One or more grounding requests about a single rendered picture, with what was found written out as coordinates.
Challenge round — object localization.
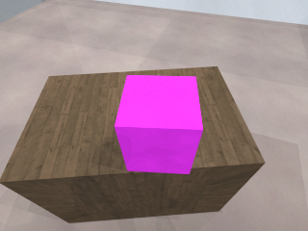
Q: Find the carton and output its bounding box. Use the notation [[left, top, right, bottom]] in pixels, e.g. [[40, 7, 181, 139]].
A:
[[115, 75, 203, 174]]

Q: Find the pedestal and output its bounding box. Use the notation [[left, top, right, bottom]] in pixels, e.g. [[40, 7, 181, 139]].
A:
[[0, 66, 266, 223]]

